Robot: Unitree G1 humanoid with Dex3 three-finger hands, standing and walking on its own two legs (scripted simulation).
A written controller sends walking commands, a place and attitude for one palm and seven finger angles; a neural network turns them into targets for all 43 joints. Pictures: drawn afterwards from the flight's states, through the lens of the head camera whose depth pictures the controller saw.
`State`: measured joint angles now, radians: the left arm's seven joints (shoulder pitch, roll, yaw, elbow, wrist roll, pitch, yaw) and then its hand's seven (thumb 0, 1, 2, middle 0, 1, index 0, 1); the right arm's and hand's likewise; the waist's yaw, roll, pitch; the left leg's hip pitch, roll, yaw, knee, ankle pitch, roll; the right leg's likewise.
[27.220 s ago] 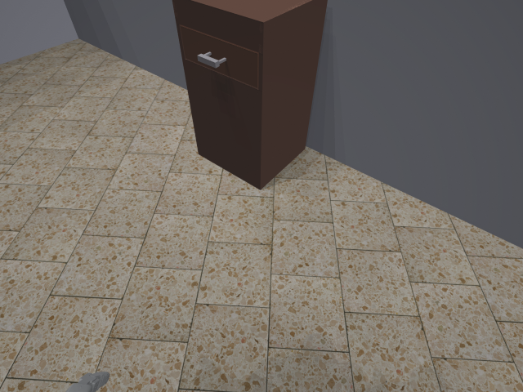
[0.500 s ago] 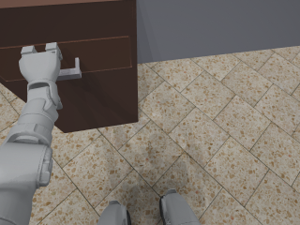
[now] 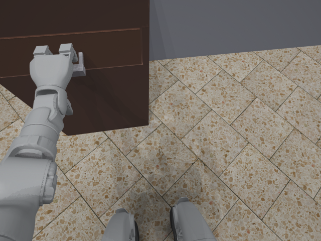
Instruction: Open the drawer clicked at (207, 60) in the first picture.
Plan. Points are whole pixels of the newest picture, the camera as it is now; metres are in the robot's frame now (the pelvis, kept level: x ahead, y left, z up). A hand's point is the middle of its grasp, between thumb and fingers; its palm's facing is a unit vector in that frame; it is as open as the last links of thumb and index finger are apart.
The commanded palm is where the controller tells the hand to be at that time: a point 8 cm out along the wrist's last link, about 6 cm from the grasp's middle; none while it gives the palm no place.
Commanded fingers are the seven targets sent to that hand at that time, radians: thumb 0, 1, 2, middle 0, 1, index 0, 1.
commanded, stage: lower the fingers behind the handle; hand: left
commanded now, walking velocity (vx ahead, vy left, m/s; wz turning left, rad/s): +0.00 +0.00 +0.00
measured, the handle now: (65, 64) +0.58 +0.21 -0.03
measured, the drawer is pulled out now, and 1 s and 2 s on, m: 0.00 0.00 0.00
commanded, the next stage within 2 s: lift the fingers back up to retry in 1.14 s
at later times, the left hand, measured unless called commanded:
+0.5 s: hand (58, 84) +0.52 +0.22 -0.02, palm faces -0.02 +0.02 -1.00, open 13.9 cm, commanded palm +0.50 +0.20 +0.01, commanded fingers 0.00 -0.50 0.30 -0.30 -1.20 -0.30 -1.20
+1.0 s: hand (59, 82) +0.52 +0.22 -0.02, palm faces -0.04 +0.06 -1.00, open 13.8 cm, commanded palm +0.51 +0.20 +0.00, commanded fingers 0.00 -0.50 0.30 -0.30 -1.20 -0.30 -1.20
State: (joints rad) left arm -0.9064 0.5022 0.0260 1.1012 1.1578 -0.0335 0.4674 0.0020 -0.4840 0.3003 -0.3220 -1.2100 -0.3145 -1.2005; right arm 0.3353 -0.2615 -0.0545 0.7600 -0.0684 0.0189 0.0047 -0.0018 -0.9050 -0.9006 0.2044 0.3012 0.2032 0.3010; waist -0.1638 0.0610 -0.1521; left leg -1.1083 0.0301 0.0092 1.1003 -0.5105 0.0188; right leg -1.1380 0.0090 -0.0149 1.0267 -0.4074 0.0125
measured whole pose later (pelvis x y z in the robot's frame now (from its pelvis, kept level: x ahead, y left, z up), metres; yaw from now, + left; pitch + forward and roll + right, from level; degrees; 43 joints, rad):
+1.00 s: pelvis -0.04 +0.00 -0.05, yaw +1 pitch +31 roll -3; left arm -1.12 0.62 -0.06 1.20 1.14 0.01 0.32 0.00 -0.49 0.30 -0.25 -1.33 -0.32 -1.20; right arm 0.35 -0.26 0.00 0.72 -0.04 -0.01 -0.02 0.00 -0.90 -0.90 0.21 0.30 0.20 0.30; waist -0.21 0.07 -0.16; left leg -1.33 0.02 -0.01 1.31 -0.52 0.02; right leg -1.35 0.00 -0.03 1.23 -0.42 0.01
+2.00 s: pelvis +0.02 +0.00 +0.03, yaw +0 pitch +25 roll -2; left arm -0.89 0.49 -0.05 1.12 1.07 0.00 0.28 0.00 -0.49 0.30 -0.32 -1.20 -0.31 -1.20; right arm 0.37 -0.26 -0.04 0.74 -0.03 0.05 -0.02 0.00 -0.90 -0.90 0.21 0.30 0.20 0.30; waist -0.15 0.06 -0.16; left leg -0.88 0.03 0.01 0.92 -0.47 0.02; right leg -0.91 0.02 -0.02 0.85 -0.37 0.01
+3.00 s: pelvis +0.00 +0.00 +0.02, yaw +1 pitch +26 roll -2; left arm -0.98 0.48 -0.06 1.15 1.11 -0.04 0.37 0.00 -0.49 0.30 -0.32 -1.20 -0.32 -1.20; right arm 0.36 -0.26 -0.05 0.78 -0.05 0.00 -0.02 0.00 -0.90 -0.90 0.21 0.30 0.20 0.30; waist -0.17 0.04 -0.16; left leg -0.98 0.02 -0.01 0.99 -0.46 0.01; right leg -1.00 0.01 -0.03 0.91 -0.36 0.01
